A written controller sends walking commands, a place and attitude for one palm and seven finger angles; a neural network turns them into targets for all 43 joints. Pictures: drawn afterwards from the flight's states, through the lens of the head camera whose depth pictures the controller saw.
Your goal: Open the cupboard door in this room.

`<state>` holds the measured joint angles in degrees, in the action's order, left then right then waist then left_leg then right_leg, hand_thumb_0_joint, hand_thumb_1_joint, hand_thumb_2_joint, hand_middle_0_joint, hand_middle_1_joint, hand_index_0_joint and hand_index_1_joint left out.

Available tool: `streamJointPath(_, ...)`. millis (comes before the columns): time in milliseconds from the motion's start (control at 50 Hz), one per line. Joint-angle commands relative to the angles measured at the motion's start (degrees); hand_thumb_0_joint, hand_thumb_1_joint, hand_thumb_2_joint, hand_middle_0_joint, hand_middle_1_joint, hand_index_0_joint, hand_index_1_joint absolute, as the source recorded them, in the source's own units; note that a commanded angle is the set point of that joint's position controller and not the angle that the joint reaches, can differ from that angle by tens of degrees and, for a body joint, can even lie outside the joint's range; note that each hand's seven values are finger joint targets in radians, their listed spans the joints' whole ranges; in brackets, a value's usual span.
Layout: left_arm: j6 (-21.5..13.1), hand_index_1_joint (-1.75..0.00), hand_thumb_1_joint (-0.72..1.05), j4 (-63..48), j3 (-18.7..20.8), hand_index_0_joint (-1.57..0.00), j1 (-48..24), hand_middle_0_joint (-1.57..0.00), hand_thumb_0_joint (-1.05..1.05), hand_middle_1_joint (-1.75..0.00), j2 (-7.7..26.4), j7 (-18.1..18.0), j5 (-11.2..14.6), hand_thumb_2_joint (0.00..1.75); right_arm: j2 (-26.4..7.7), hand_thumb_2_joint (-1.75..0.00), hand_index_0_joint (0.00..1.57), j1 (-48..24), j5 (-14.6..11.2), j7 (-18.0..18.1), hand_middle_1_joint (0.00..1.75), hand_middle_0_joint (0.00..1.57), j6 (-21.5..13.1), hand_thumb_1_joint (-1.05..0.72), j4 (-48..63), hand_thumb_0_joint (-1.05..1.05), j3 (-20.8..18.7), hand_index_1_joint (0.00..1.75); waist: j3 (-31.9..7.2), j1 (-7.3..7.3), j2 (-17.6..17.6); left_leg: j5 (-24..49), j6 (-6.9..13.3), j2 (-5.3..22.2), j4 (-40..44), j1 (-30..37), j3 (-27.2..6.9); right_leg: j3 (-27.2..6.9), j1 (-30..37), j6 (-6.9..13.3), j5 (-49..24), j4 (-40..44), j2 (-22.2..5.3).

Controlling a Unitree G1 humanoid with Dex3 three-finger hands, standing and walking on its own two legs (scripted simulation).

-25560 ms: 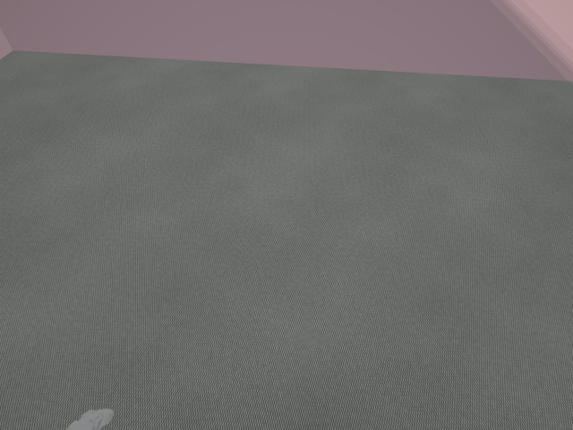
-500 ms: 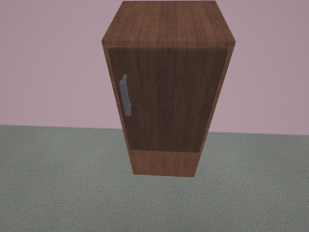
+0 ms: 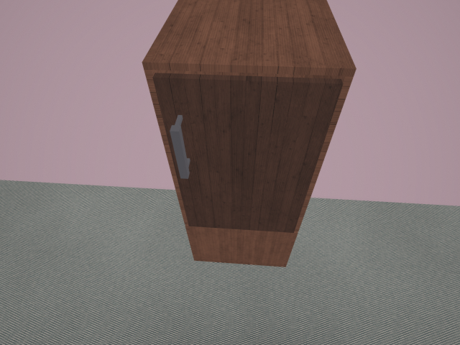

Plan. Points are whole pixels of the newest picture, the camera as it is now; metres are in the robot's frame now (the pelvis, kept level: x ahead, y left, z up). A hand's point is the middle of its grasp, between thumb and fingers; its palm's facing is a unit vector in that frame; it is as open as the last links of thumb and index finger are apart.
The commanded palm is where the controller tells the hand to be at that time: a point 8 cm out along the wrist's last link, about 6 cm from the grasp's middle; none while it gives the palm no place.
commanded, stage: raise the hand with hooked fingers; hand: left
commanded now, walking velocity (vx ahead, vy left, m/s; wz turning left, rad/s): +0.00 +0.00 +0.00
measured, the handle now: (182, 148) +0.54 +0.14 +0.01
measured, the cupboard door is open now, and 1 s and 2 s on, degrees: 0 0 0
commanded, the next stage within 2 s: none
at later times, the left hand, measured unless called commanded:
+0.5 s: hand (109, 341) +0.14 +0.21 -0.06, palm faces +0.05 -1.00 -0.03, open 9.2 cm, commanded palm +0.13 +0.26 -0.04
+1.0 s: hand (82, 306) +0.19 +0.26 -0.02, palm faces -0.03 -1.00 -0.05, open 12.2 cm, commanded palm +0.16 +0.31 -0.01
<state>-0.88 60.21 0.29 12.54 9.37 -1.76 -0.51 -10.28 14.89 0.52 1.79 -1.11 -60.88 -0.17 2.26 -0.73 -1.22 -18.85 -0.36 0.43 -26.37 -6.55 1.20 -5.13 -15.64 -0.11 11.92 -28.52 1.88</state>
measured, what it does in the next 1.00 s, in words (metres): lowers itself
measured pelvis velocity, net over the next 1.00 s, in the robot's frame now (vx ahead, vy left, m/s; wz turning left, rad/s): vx -0.04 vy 0.01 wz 0.09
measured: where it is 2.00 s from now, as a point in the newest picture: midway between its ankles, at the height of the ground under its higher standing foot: outside the picture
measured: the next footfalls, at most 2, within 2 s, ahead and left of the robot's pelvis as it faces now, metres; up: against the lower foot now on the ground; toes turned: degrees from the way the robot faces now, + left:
none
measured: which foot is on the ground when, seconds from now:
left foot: down 0.00-1.00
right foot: down 0.00-1.00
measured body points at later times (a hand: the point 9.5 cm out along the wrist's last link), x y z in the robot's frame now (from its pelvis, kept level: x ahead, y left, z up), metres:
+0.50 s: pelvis -0.03 -0.01 -0.10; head +0.03 +0.01 +0.35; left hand +0.13 +0.27 -0.05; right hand +0.24 -0.22 -0.12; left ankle -0.05 +0.12 -0.74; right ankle +0.04 -0.12 -0.74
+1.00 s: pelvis -0.04 +0.01 -0.08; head +0.02 +0.04 +0.37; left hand +0.18 +0.32 -0.01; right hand +0.14 -0.24 -0.14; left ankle -0.05 +0.12 -0.74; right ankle +0.04 -0.12 -0.74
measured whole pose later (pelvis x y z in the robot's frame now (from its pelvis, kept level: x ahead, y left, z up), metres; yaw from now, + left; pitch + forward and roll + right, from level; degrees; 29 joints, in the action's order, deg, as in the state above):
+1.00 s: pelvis -0.04 +0.01 -0.08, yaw +5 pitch +12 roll -2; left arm -17.3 6.6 18.5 13.8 21.2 28.2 20.8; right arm -17.0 17.3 -2.2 3.1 -13.3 -29.5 0.6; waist -6.2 -1.7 0.0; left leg -32.3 0.5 -1.6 -64.1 -44.1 -4.1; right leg 0.4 -48.5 -1.1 23.0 -59.0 0.2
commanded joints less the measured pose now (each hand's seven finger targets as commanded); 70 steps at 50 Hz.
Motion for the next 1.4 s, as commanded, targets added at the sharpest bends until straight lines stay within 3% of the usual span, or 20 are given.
streamJointPath(0,-10.48,-0.33,0.85,-71.43,12.7,-0.2,-5.98,-0.2,0.0,-0.33,18.33,-2.89,6.14,0.88,-10.1,-0.9,0.2,-6.18,-1.43,4.42,0.3,0.2,-14.94,-0.9,23.12,0.0,-2.79,0.3,-26.05,3.51,-12.26,28.81,0.64,-0.69,2.74,3.92,-0.32,2.81,11.16,4.35,-12.19,-4.93,-1.56)
streamJointPath(20,-3.69,-0.34,0.83,-60.6,5.07,-0.21,11.02,-0.21,0.0,-0.34,4.32,-3.22,9.29,0.87,-7.64,-0.9,0.2,-7.3,-2.27,3.94,0.3,0.2,-16.85,-0.9,23.36,0.0,-2.03,0.3,-14.76,1.75,-15.43,26.37,-2.7,-0.51,2.45,-2.59,-1.16,6.69,4.56,3.7,-4.31,-3.09,-2.02)
streamJointPath(40,-4.4,-0.36,0.81,-57.53,4.76,-0.21,6.5,-0.21,0.0,-0.36,1.84,-2.19,10.45,0.86,-7.69,-0.9,0.2,-4.23,-2.56,3.0,0.3,0.2,-17.43,-0.9,21.95,0.0,-1.84,0.3,-5.05,-1.4,-4.35,19.38,-1.82,-0.08,0.42,-7.83,-1.99,8.43,-1.15,1.84,-4.11,-1.71,-2.29)
streamJointPath(60,-8.16,-0.37,0.78,-57.48,7.03,-0.21,4.47,-0.21,0.0,-0.37,3.9,-0.23,11.68,0.85,-9.68,-0.9,0.2,-5.57,-1.9,2.47,0.3,0.2,-18.35,-0.9,25.11,0.0,-3.22,0.3,0.5,-1.28,2.52,12.2,-0.2,-0.4,-2.75,-13.64,-2.99,8.38,-5.74,1.1,-1.55,-1.7,-2.43)
streamJointPath(100,-16.81,-0.4,0.74,-47.11,10.01,-0.21,16.24,-0.21,0.0,-0.4,3.02,5.77,13.51,0.83,-10.13,-0.9,0.2,-5.11,-0.96,1.38,0.3,0.2,-18.99,-0.9,27.84,0.0,-4.25,0.3,-1.17,0.55,15.29,2.52,0.54,-1.38,-9.62,-23.49,-1.81,9.12,-12.31,0.3,8.36,-5.99,-2.34)
streamJointPath(120,-21.27,-0.42,0.71,-43.25,11.86,-0.21,20.55,-0.21,0.0,-0.42,3.55,9.96,14.59,0.82,-10.26,-0.9,0.2,-4.98,-1.21,0.34,0.3,0.2,-19.06,-0.9,29.73,0.0,-4.65,0.3,-2.0,2.42,12.05,0.97,-0.15,-2.24,-12.75,-27.04,-0.73,7.51,-12.79,1.13,10.03,-8.98,-2.87)
streamJointPath(180,-35.15,-0.47,0.64,-46.63,13.17,-0.22,16.9,-0.22,0.0,-0.47,7.21,21.68,15.6,0.79,-11.6,-0.9,0.2,-7.13,-0.66,-1.72,0.3,0.2,-19.46,-0.9,36.1,0.0,-5.61,0.3,-8.81,2.46,9.02,-2.57,-0.47,-3.86,-23.35,-35.39,1.0,3.73,-16.89,1.77,12.89,-16.89,-3.16)
streamJointPath(220,-38.25,-0.5,0.6,-46.82,15.26,-0.22,15.75,-0.22,0.0,-0.5,11.34,28.75,16.08,0.77,-12.37,-0.9,0.2,-6.03,-1.34,-2.34,0.3,0.2,-19.17,-0.9,38.67,0.0,-6.12,0.3,-13.51,2.72,7.14,-1.71,0.16,-3.87,-28.87,-39.18,0.73,-0.27,-17.73,2.24,10.84,-20.7,-3.82)
streamJointPath(260,-35.03,-0.53,0.55,-52.59,16.62,-0.22,12.63,-0.22,0.0,-0.53,12.04,32.24,19.88,0.75,-12.28,-0.9,0.2,-6.5,-2.38,-1.7,0.3,0.2,-18.28,-0.9,42.53,0.0,-5.84,0.3,-18.95,3.42,7.26,-2.34,0.91,-4.36,-30.82,-42.11,0.97,-1.07,-17.83,1.59,12.79,-21.98,-3.75)
streamJointPath(320,-31.09,-0.57,0.48,-65.58,19.39,-0.23,2.62,-0.23,0.0,-0.57,15.16,31.57,23.89,0.72,-12.29,-0.9,0.2,-5.25,-2.24,-0.65,0.3,0.2,-17.39,-0.9,44.2,0.0,-5.15,0.3,-21.36,2.23,-0.19,0.63,1.28,-3.58,-34.0,-41.12,-0.24,-0.73,-20.15,1.8,10.77,-25.14,-2.26)
streamJointPath(380,-29.77,-0.62,0.41,-74.18,17.87,-0.24,0.99,-0.24,0.0,-0.62,14.38,28.07,21.51,0.69,-11.57,-0.9,0.2,-2.99,-1.8,-0.28,0.3,0.2,-16.22,-0.9,42.44,0.0,-4.88,0.3,-23.48,0.06,-3.76,5.97,1.72,-1.94,-34.38,-37.62,-1.58,2.87,-20.81,1.8,1.29,-27.9,-1.0)
streamJointPath(420,-29.13,-0.64,0.36,-78.55,16.21,-0.24,-4.07,-0.24,0.0,-0.64,15.14,27.04,20.14,0.67,-12.17,-0.9,0.2,-3.15,-1.36,0.25,0.3,0.2,-15.59,-0.9,41.34,0.0,-3.84,0.3,-23.03,-1.38,-5.32,7.85,1.78,-1.4,-35.2,-37.01,-2.76,4.56,-23.14,2.29,-0.32,-30.19,-0.22)
streamJointPath(460,-26.84,-0.68,0.32,-76.07,14.79,-0.24,-0.37,-0.24,0.0,-0.68,14.21,26.82,18.33,0.65,-11.68,-0.9,0.2,-3.27,-1.77,0.38,0.3,0.2,-15.38,-0.9,40.33,0.0,-3.69,0.3,-22.58,-1.47,-7.17,5.87,1.69,-1.22,-33.8,-36.31,-3.12,5.85,-24.67,1.98,2.42,-29.01,-0.38)
streamJointPath(500,-24.13,-0.7,0.27,-73.5,15.47,-0.25,-0.56,-0.25,0.0,-0.7,15.42,26.81,18.1,0.63,-11.73,-0.9,0.2,-3.77,-2.28,0.69,0.3,0.2,-15.31,-0.9,39.92,0.0,-3.35,0.3,-21.28,-1.74,-5.41,2.83,1.62,-1.33,-32.42,-37.44,-3.75,6.66,-24.68,1.64,5.86,-27.51,-0.36)
streamJointPath(620,-17.19,-0.8,0.13,-66.21,22.91,-0.25,1.77,-0.25,0.0,-0.8,20.18,28.43,21.74,0.57,-11.57,-0.9,0.2,-5.74,-2.81,1.52,0.3,0.2,-14.46,-0.9,41.55,0.0,-2.05,0.3,-22.78,1.56,-0.91,1.0,1.35,-2.01,-29.56,-40.3,-3.7,6.31,-19.07,1.57,10.74,-24.69,-0.73)
streamJointPath(740,-19.42,-0.88,-0.01,-64.32,22.71,-0.27,-1.25,-0.27,0.0,-0.88,19.39,29.06,23.37,0.51,-12.27,-0.9,0.2,-3.55,-2.51,1.54,0.3,0.2,-15.51,-0.9,41.54,0.0,-1.57,0.3,-20.67,0.52,2.26,-0.91,1.4,-2.09,-27.92,-40.53,-3.51,6.54,-20.25,1.31,13.65,-23.04,-0.81)
streamJointPath(980,-20.21,-1.07,-0.29,-67.02,24.37,-0.29,-4.9,-0.29,0.0,-1.07,23.08,29.25,22.92,0.39,-13.69,-0.9,0.2,-1.03,-2.91,1.46,0.3,0.2,-15.92,-0.9,41.08,0.0,-2.0,0.3,-20.96,0.75,-6.86,4.48,0.56,-1.9,-24.04,-32.34,-4.29,8.97,-19.51,2.01,6.36,-23.52,-0.29)
streamJointPath(1100,-18.25,-1.15,-0.43,-63.81,24.63,-0.29,-9.46,-0.29,0.0,-1.15,24.36,29.9,22.45,0.33,-14.1,-0.9,0.2,-0.63,-3.07,1.63,0.3,0.2,-15.11,-0.9,41.03,0.0,-1.58,0.3,-19.28,0.01,-7.33,4.46,0.13,-1.55,-22.74,-30.95,-4.8,9.28,-19.49,2.0,5.85,-22.4,0.0)
streamJointPath(1160,-16.87,-1.2,-0.5,-60.49,25.74,-0.3,-11.84,-0.3,0.0,-1.2,25.6,31.23,22.75,0.3,-14.23,-0.9,0.2,-0.28,-3.0,1.89,0.3,0.2,-14.44,-0.9,41.11,0.0,-1.26,0.3,-19.12,-0.25,-4.52,5.03,0.26,-1.47,-22.68,-31.06,-4.72,9.19,-18.36,2.02,4.73,-21.76,0.34)
streamJointPath(1380,-15.15,-1.2,-0.5,-53.45,28.66,-0.3,-19.65,-0.3,0.0,-1.2,29.44,35.23,23.71,0.3,-14.3,-0.9,0.2,-0.36,-3.13,2.25,0.3,0.2,-13.34,-0.9,40.57,0.0,-0.6,0.3,-20.82,0.09,-3.58,8.23,0.51,-1.48,-22.42,-30.21,-3.98,8.19,-15.23,2.05,0.91,-20.41,0.25)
